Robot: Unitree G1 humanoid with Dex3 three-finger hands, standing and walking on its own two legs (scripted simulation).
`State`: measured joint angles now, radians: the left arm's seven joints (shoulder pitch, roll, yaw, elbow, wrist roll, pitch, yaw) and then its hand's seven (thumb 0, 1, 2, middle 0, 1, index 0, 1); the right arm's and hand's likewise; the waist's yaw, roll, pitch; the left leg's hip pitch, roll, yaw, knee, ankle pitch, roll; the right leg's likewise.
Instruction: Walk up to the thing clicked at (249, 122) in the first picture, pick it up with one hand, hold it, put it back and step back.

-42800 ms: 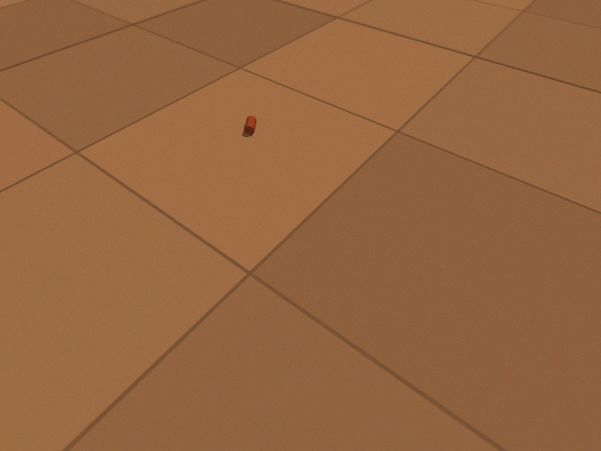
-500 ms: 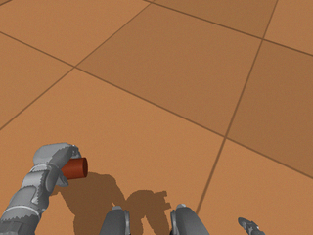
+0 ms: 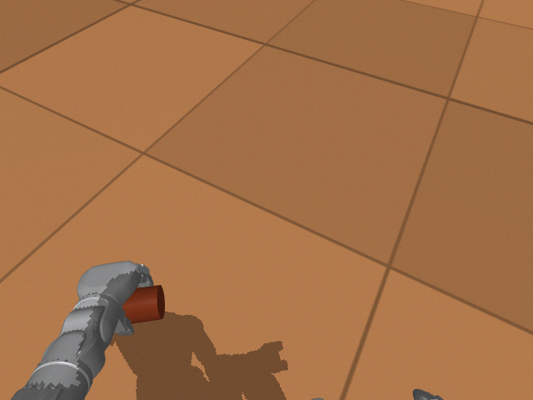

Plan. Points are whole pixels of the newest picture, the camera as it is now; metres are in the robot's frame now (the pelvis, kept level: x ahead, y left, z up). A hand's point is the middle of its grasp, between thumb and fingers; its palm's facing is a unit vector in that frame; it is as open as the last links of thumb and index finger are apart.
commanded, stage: hold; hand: left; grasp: from above
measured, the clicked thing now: (129, 306) +0.32 +0.22 -0.11
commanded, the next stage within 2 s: crouch in 1.96 s
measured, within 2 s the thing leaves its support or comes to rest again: neither
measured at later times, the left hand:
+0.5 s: hand (116, 295) +0.31 +0.22 -0.03, palm faces -0.46 -0.06 -0.88, open 8.6 cm
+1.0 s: hand (112, 305) +0.29 +0.21 -0.01, palm faces -0.46 -0.05 -0.89, open 8.6 cm
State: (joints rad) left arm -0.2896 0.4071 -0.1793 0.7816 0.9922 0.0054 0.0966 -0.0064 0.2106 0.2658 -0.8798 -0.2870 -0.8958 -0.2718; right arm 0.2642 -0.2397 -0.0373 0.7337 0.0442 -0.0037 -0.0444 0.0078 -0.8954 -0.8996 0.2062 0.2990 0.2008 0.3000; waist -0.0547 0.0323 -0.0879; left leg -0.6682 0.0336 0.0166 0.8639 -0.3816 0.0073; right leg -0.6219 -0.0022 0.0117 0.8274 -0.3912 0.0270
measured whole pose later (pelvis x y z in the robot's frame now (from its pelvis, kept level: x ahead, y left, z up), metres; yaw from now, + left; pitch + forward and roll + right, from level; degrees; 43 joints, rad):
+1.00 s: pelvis +0.00 -0.01 +0.03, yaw +0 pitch +2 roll +0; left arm -0.21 0.41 -0.20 0.62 0.99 -0.03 -0.03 -0.01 0.21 0.29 -0.87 -0.30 -0.88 -0.29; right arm 0.21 -0.25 -0.03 0.69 0.07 0.06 -0.06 0.01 -0.90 -0.90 0.20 0.30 0.20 0.30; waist 0.00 0.05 -0.03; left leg -0.36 0.02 0.04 0.58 -0.26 0.00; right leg -0.34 -0.01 0.03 0.58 -0.29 0.02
